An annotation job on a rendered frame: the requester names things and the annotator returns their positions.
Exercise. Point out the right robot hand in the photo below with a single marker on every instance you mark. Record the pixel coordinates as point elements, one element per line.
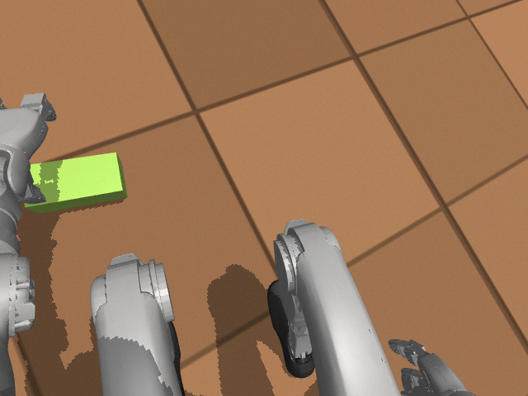
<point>434,377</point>

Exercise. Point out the right robot foot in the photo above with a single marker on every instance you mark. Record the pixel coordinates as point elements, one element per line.
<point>300,368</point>

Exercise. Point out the left robot arm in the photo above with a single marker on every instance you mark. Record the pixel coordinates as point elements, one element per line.
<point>17,288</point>

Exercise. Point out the carton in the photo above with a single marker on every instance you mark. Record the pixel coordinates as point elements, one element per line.
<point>81,181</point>

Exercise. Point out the left robot hand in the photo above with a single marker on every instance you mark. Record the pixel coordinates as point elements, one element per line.
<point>25,130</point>

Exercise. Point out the left robot foot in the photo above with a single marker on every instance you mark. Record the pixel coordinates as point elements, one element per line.
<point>177,355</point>

